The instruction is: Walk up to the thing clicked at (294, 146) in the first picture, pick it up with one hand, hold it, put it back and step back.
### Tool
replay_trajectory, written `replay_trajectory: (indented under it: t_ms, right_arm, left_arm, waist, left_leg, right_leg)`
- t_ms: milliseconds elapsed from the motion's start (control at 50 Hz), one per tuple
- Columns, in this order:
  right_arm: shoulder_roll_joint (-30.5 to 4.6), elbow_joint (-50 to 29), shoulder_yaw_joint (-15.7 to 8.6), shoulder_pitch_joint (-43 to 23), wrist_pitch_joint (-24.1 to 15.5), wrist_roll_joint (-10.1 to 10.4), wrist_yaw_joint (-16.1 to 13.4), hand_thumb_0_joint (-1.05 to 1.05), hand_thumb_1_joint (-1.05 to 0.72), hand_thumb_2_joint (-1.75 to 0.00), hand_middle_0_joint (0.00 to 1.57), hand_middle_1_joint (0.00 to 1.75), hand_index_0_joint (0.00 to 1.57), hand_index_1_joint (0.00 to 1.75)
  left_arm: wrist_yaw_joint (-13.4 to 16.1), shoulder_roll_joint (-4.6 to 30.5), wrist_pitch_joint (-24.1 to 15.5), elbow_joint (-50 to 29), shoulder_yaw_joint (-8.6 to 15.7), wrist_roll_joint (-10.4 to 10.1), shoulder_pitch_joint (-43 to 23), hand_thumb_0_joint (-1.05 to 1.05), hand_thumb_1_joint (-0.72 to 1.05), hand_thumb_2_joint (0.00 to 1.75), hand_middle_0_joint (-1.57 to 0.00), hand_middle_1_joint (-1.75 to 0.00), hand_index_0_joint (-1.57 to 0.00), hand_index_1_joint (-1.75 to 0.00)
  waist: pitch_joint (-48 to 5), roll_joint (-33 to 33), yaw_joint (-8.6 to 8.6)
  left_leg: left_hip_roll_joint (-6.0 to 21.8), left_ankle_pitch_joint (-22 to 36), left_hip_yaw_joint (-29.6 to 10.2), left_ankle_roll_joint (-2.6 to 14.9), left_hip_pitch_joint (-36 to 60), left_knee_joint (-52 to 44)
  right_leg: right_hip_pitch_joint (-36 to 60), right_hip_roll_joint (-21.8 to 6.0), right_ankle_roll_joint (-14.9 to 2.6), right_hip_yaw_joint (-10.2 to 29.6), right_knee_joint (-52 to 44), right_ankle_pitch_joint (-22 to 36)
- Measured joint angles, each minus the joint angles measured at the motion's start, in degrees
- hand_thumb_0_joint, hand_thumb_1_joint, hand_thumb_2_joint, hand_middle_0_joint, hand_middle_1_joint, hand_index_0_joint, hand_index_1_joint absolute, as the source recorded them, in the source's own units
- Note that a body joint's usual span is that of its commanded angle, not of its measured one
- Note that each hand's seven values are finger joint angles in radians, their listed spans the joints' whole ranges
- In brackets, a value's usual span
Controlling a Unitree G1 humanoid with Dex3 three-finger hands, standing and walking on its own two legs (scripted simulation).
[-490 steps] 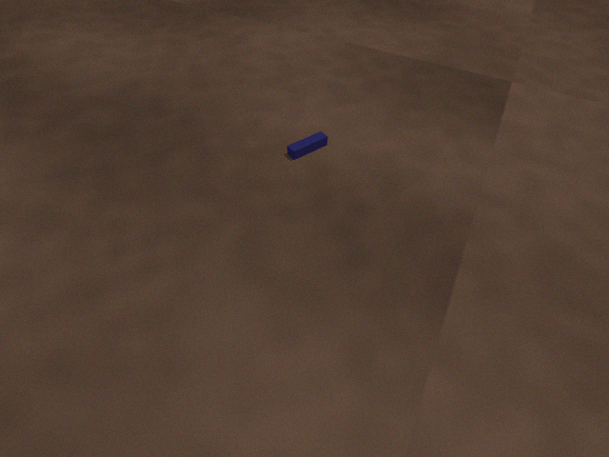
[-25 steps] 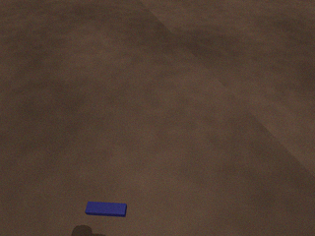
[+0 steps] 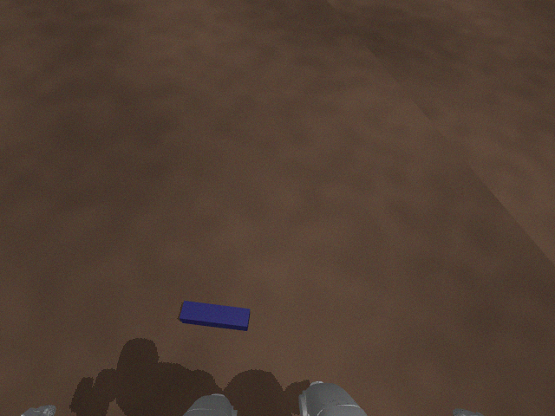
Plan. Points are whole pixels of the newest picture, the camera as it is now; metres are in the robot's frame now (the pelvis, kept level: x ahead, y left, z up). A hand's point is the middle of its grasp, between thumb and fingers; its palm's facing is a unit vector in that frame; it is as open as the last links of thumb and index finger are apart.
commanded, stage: walk up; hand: left
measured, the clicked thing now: (215, 315) +0.45 +0.18 -0.73
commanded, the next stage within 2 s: stand in 1.90 s
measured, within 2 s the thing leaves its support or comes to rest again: neither
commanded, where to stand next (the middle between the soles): +0.06 -0.03 m, yaw -4 degrees
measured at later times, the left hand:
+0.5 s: hand out of the picture +0.08 +0.24 -0.14, palm faces -0.09 -0.93 -0.35, open 7.3 cm
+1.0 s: hand (132, 408) +0.14 +0.21 -0.13, palm faces -0.08 -0.94 -0.34, open 7.3 cm
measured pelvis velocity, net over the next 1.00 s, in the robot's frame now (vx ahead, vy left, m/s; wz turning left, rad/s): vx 0.01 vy -0.03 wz -0.09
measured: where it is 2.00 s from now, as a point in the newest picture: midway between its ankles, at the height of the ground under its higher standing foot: outside the picture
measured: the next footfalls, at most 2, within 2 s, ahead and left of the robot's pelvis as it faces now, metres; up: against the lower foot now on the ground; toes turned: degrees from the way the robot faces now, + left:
right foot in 0.24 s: +0.02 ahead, -0.15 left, +0.00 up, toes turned -6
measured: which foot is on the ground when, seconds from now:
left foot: down 0.00-1.00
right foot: up 0.00-0.22, down 0.24-1.00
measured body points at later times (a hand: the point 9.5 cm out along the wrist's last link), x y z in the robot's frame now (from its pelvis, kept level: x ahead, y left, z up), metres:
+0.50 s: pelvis -0.01 -0.01 +0.01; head +0.01 +0.00 +0.45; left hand +0.08 +0.29 -0.12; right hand +0.04 -0.34 -0.10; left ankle +0.03 +0.11 -0.72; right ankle -0.04 -0.12 -0.72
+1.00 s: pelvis +0.01 -0.03 +0.02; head +0.03 -0.04 +0.47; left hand +0.14 +0.26 -0.10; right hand +0.06 -0.34 -0.11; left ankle +0.03 +0.11 -0.72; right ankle -0.02 -0.15 -0.72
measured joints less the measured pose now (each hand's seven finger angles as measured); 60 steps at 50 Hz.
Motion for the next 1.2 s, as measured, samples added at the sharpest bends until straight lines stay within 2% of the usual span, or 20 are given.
replay_trajectory:
  t_ms: [80,180,220,260,280,320,360,440,480,500,580,620,660,680,740,840,1200]
  right_arm:
    - [0.2,-1.3,0.6,0.5,-1.8,0.3,-1.0,0.00,-0.90,-0.90,0.21,0.30,0.21,0.30]
    - [-1.0,-2.7,0.9,0.7,-3.1,0.4,-2.0,0.00,-0.90,-0.90,0.21,0.30,0.21,0.30]
    - [-1.7,-2.9,1.0,0.9,-3.1,0.4,-2.2,0.00,-0.90,-0.90,0.21,0.30,0.21,0.30]
    - [-2.7,-2.6,0.9,0.9,-2.7,0.6,-2.4,0.00,-0.90,-0.90,0.21,0.30,0.21,0.30]
    - [-2.9,-2.0,0.9,1.0,-2.4,0.7,-2.6,0.00,-0.90,-0.90,0.21,0.30,0.21,0.30]
    - [-2.9,-0.6,1.1,1.5,-2.0,0.8,-2.7,0.00,-0.90,-0.90,0.21,0.30,0.21,0.30]
    - [-3.5,0.3,1.1,2.2,-2.3,1.0,-2.6,0.00,-0.90,-0.90,0.21,0.30,0.21,0.30]
    - [-3.8,1.2,1.3,3.3,-3.7,1.1,-2.4,0.00,-0.90,-0.90,0.21,0.30,0.21,0.30]
    - [-3.3,1.6,1.3,3.5,-4.6,0.8,-2.4,0.00,-0.90,-0.90,0.21,0.30,0.21,0.30]
    - [-2.8,1.7,1.3,3.5,-4.9,0.6,-2.5,0.00,-0.90,-0.90,0.21,0.30,0.21,0.30]
    - [-1.5,1.6,2.4,3.8,-5.7,0.2,-1.9,0.00,-0.90,-0.90,0.21,0.30,0.21,0.30]
    - [-1.2,1.7,2.9,3.7,-5.6,0.2,-1.8,0.00,-0.90,-0.90,0.21,0.30,0.21,0.30]
    - [-1.1,2.1,3.4,3.1,-5.0,0.7,-1.6,0.00,-0.90,-0.90,0.21,0.30,0.21,0.30]
    - [-1.2,2.5,3.4,2.8,-4.6,1.0,-1.6,0.00,-0.90,-0.90,0.21,0.30,0.21,0.30]
    - [-1.2,4.0,3.4,2.3,-3.7,1.3,-1.4,0.00,-0.90,-0.90,0.21,0.30,0.21,0.30]
    - [-1.6,6.7,3.5,1.6,-4.1,1.4,-1.2,0.00,-0.90,-0.90,0.21,0.30,0.21,0.30]
    - [-0.7,11.6,3.8,-4.2,-4.0,1.3,-1.9,0.00,-0.90,-0.90,0.21,0.30,0.21,0.30]
  left_arm:
    - [-1.9,-2.0,0.7,-0.1,-0.5,1.0,2.0,0.00,0.91,0.90,-0.20,-0.30,-0.21,-0.30]
    - [-3.5,-3.2,1.1,-1.4,0.0,1.8,3.0,0.00,0.91,0.90,-0.21,-0.30,-0.21,-0.30]
    - [-3.8,-3.4,0.7,-1.8,0.2,1.9,3.2,0.00,0.91,0.90,-0.21,-0.30,-0.21,-0.30]
    - [-3.8,-4.1,-0.2,-1.9,0.4,2.2,3.1,0.00,0.91,0.90,-0.21,-0.30,-0.21,-0.30]
    - [-3.8,-4.4,-0.7,-2.0,0.3,2.3,3.4,0.00,0.91,0.90,-0.21,-0.30,-0.21,-0.30]
    - [-4.2,-4.7,-1.3,-2.5,-0.2,2.4,4.2,0.00,0.91,0.90,-0.21,-0.30,-0.21,-0.30]
    - [-4.1,-5.4,-1.7,-2.8,-0.7,2.1,4.8,0.00,0.91,0.90,-0.21,-0.30,-0.21,-0.30]
    - [-4.2,-5.7,-2.1,-3.9,-1.5,1.8,5.6,0.00,0.90,0.90,-0.21,-0.30,-0.21,-0.30]
    - [-4.2,-5.2,-1.6,-4.0,-1.7,1.2,5.1,0.00,0.90,0.90,-0.21,-0.30,-0.21,-0.30]
    - [-4.1,-5.0,-1.2,-3.7,-1.6,0.8,4.7,0.00,0.90,0.90,-0.21,-0.30,-0.21,-0.30]
    - [-3.8,-4.4,-0.4,-2.4,-1.4,0.3,3.2,0.00,0.91,0.90,-0.21,-0.30,-0.21,-0.30]
    - [-3.9,-4.0,-0.9,-1.8,-1.2,0.2,2.6,0.00,0.91,0.90,-0.21,-0.30,-0.21,-0.30]
    - [-3.8,-3.8,-1.7,-1.0,-1.1,0.3,2.1,0.00,0.91,0.90,-0.21,-0.30,-0.21,-0.30]
    - [-3.7,-3.9,-2.0,-0.5,-1.1,0.5,1.9,0.00,0.91,0.90,-0.21,-0.30,-0.21,-0.30]
    - [-3.9,-4.5,-2.1,1.1,-1.8,0.7,1.8,0.00,0.91,0.90,-0.21,-0.30,-0.21,-0.30]
    - [-3.9,-6.0,-1.9,3.6,-2.6,0.3,0.1,0.00,0.91,0.90,-0.21,-0.30,-0.21,-0.30]
    - [-3.1,-6.6,-1.8,8.9,-2.7,-0.3,-5.8,0.00,0.91,0.90,-0.21,-0.30,-0.21,-0.30]
  waist:
    - [-0.4,0.6,0.36]
    - [-0.4,1.2,0.57]
    - [-0.8,1.4,0.53]
    - [-0.6,3.1,0.23]
    - [-1.0,3.6,0.05]
    - [-2.2,2.6,0.60]
    - [-3.2,2.5,0.74]
    - [-4.2,2.0,0.59]
    - [-4.1,0.9,0.34]
    - [-4.0,0.0,0.40]
    - [-4.8,-0.3,-0.09]
    - [-4.9,-0.2,-0.33]
    - [-4.8,0.3,-0.30]
    - [-4.8,1.0,-0.51]
    - [-6.0,1.7,-0.70]
    - [-6.5,2.6,-0.73]
    - [-6.2,1.7,-0.45]
  left_leg:
    - [0.5,0.5,1.9,0.45,0.8,-1.1]
    - [2.0,0.3,3.6,0.06,-0.2,0.0]
    - [2.8,-0.1,3.9,-0.48,-1.1,1.2]
    - [4.3,-0.8,2.9,-0.70,-1.9,3.3]
    - [4.1,-3.5,1.9,-0.28,-2.2,4.6]
    - [2.0,-9.5,1.1,0.23,-2.7,8.5]
    - [0.7,-10.9,0.8,0.50,-2.5,9.9]
    - [0.2,-7.0,2.3,0.75,1.0,0.6]
    - [-0.7,3.2,3.0,0.67,3.6,-6.0]
    - [-1.2,4.5,3.5,0.45,4.1,-6.7]
    - [-0.1,3.2,3.7,0.46,4.6,-6.9]
    - [0.6,3.2,3.5,-0.24,4.9,-7.2]
    - [1.5,2.6,3.4,-1.16,4.8,-6.1]
    - [2.1,2.3,2.9,-1.48,4.7,-5.7]
    - [1.5,2.3,2.0,-1.09,5.5,-7.2]
    - [1.1,4.2,1.8,-1.76,7.8,-11.4]
    - [1.3,6.6,1.7,-1.72,11.5,-17.9]
  right_leg:
    - [3.6,0.7,0.47,-2.1,-6.6,-0.6]
    - [7.1,-0.3,-0.25,-4.0,-13.0,-0.1]
    - [9.6,-0.9,-0.90,-4.7,-18.7,2.1]
    - [11.8,0.2,-0.66,-5.8,-23.4,8.6]
    - [12.0,0.6,-0.65,-6.2,-23.7,8.9]
    - [12.2,-0.1,-1.20,-5.4,-23.8,8.7]
    - [13.0,-0.6,-1.09,-5.0,-25.3,9.2]
    - [14.1,-1.4,-0.38,-4.9,-27.0,9.9]
    - [13.9,-2.3,0.14,-4.7,-25.3,8.8]
    - [13.3,-2.7,0.15,-4.0,-24.0,8.6]
    - [10.8,-2.1,-0.65,-3.9,-18.7,0.3]
    - [11.4,-2.7,-0.93,-4.4,-22.6,3.1]
    - [12.9,-2.8,-0.14,-5.0,-27.9,12.5]
    - [13.3,-2.4,0.32,-5.5,-28.6,13.8]
    - [13.9,-2.4,0.60,-5.6,-29.3,12.9]
    - [15.8,-2.7,0.82,-5.8,-32.4,13.6]
    - [20.1,-2.6,1.07,-5.9,-40.2,16.7]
